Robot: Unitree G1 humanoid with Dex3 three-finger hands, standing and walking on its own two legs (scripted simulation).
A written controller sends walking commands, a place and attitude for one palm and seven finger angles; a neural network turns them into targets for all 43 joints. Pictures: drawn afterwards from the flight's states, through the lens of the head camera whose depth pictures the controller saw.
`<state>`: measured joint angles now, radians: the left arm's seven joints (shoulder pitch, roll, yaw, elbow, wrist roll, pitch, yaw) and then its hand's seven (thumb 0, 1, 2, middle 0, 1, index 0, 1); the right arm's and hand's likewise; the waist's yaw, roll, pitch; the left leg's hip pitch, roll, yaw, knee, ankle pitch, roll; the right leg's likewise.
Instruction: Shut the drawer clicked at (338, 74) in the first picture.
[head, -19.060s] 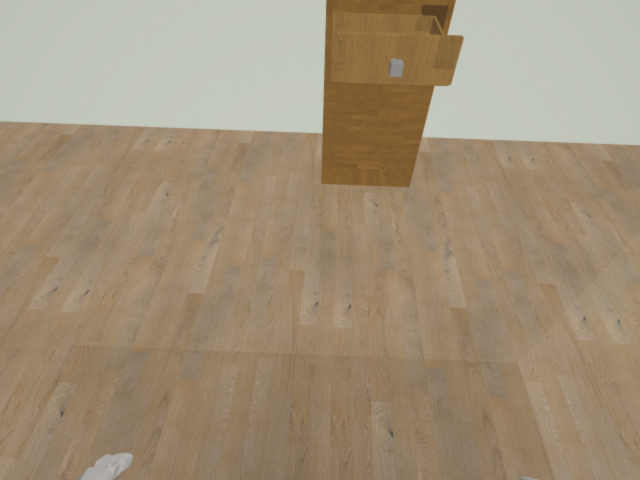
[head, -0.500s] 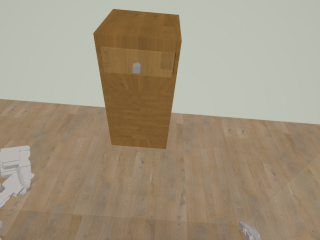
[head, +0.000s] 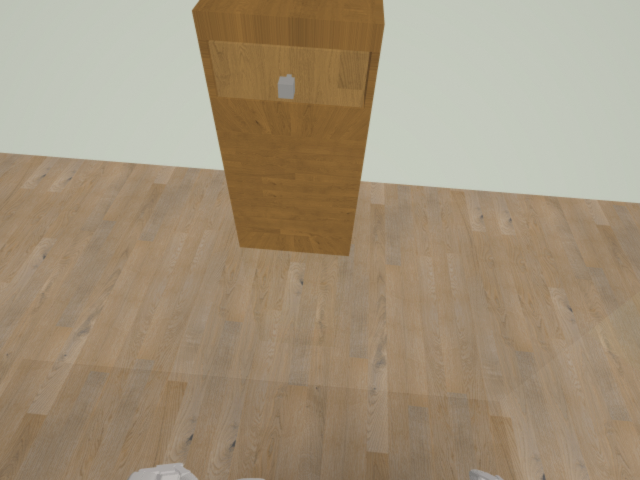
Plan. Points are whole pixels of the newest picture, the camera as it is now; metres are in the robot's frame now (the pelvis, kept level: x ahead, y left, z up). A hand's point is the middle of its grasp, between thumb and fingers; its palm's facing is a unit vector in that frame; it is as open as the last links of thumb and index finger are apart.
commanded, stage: let the arm hang, fingers relaxed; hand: left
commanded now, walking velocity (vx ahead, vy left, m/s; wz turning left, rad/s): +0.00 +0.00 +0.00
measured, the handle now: (287, 83) +0.98 +0.11 -0.02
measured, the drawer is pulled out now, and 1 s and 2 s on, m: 0.00 0.00 0.00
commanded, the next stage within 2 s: look to check the result in 0.82 s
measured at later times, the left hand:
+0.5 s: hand out of the picture +0.04 +0.24 -0.14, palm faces +0.01 -0.95 -0.31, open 7.0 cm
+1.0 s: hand out of the picture +0.11 +0.25 -0.14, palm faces -0.02 -0.95 -0.32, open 7.4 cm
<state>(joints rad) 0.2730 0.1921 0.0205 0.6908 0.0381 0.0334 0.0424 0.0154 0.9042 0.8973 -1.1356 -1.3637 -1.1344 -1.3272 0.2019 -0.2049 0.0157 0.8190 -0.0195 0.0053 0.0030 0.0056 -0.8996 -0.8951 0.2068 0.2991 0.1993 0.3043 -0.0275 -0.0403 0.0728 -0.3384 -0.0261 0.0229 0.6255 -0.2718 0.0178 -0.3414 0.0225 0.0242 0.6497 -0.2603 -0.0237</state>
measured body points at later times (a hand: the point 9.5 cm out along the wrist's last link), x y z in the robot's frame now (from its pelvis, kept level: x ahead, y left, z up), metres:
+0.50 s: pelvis +0.01 +0.01 +0.02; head +0.01 +0.01 +0.47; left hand +0.04 +0.29 -0.12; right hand +0.02 -0.25 -0.13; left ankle +0.04 +0.11 -0.72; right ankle +0.04 -0.10 -0.72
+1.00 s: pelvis +0.03 +0.02 +0.02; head +0.05 +0.01 +0.47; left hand +0.11 +0.30 -0.11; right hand +0.11 -0.27 -0.12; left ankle +0.05 +0.11 -0.72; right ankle +0.04 -0.10 -0.72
